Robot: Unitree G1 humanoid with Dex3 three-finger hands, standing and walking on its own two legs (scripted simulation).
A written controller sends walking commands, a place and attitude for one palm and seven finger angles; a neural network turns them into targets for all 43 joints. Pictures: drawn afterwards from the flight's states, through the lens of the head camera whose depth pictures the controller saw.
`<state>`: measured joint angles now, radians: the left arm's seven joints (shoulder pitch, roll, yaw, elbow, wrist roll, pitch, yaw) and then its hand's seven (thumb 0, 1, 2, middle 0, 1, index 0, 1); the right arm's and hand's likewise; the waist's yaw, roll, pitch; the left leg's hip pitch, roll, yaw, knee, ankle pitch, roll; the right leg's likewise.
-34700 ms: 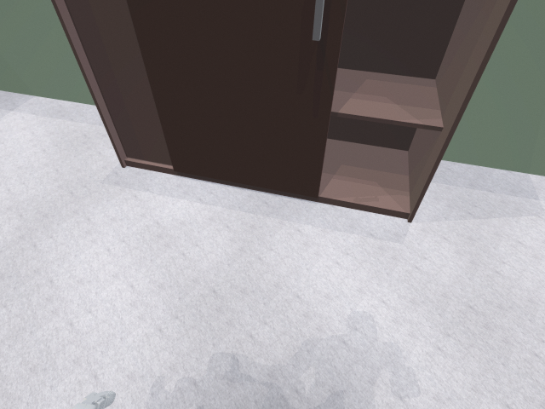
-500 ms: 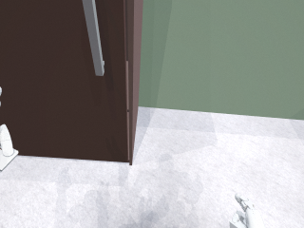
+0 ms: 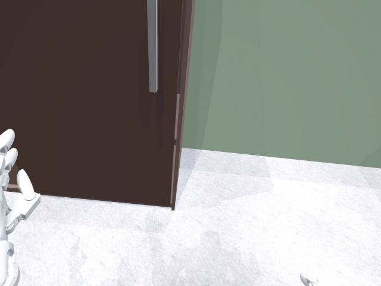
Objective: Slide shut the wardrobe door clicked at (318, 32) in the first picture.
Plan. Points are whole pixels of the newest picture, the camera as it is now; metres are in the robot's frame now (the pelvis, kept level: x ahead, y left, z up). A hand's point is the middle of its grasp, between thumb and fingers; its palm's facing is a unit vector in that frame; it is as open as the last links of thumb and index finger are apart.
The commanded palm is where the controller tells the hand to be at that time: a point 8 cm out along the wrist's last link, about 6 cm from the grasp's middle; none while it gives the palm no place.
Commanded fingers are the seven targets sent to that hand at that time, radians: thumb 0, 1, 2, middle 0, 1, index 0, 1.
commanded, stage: stop stepping back and stand still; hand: left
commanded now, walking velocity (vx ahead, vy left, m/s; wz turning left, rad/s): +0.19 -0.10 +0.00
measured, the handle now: (154, 44) +0.74 +0.19 +0.22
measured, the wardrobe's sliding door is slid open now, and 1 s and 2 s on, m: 0.01 0.01 0.01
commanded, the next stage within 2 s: let the arm hang, fingers relaxed in 0.30 s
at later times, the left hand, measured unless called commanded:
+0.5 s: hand (48, 248) +0.18 +0.29 +0.01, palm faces +0.33 -0.87 -0.37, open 7.4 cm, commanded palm none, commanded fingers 0.00 0.90 0.90 -0.20 -0.30 -0.20 -0.30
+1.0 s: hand out of the picture +0.00 +0.23 -0.16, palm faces +0.07 -0.96 -0.28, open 7.3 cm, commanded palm none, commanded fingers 0.00 0.90 0.90 -0.20 -0.30 -0.20 -0.30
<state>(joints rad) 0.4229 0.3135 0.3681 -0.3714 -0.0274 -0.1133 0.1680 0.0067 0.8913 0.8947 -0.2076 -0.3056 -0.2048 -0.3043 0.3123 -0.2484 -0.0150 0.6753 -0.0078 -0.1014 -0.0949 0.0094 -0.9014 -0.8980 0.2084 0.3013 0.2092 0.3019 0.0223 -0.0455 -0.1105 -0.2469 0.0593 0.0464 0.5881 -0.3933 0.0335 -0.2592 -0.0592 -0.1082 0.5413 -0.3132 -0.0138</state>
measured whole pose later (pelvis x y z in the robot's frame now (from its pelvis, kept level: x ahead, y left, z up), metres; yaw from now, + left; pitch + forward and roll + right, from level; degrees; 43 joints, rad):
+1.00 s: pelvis -0.03 +0.01 +0.00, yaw +4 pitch +0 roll +0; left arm 0.23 0.27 0.04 0.97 0.01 0.04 0.00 -0.01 0.92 0.89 -0.20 -0.30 -0.20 -0.30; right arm 0.33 -0.17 0.00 0.99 -0.03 0.02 -0.01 0.00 -0.91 -0.90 0.20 0.30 0.20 0.30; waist -0.01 0.00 0.08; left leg -0.28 -0.02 0.02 0.54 -0.25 0.03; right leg -0.28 -0.03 0.04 0.50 -0.20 0.04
